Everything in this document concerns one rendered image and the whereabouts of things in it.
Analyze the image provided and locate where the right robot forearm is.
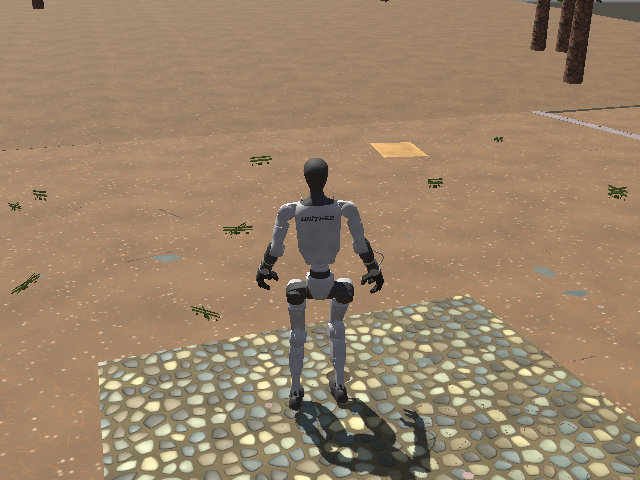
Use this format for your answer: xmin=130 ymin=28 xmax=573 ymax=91
xmin=359 ymin=238 xmax=380 ymax=276

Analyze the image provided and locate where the robot right upper arm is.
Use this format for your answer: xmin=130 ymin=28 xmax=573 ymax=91
xmin=338 ymin=200 xmax=369 ymax=254

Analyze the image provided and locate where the left robot hand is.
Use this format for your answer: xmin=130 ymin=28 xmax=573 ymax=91
xmin=256 ymin=268 xmax=279 ymax=290

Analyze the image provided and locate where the right robot hand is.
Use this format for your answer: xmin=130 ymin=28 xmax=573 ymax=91
xmin=361 ymin=269 xmax=384 ymax=294

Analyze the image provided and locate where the robot right shin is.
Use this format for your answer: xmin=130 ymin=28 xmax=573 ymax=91
xmin=329 ymin=321 xmax=346 ymax=389

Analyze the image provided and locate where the robot left upper arm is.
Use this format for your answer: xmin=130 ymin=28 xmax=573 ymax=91
xmin=269 ymin=202 xmax=297 ymax=257

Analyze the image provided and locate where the left robot forearm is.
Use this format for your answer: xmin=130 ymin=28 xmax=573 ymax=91
xmin=259 ymin=242 xmax=278 ymax=275

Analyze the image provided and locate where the humanoid robot torso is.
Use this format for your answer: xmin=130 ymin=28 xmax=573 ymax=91
xmin=295 ymin=196 xmax=342 ymax=300

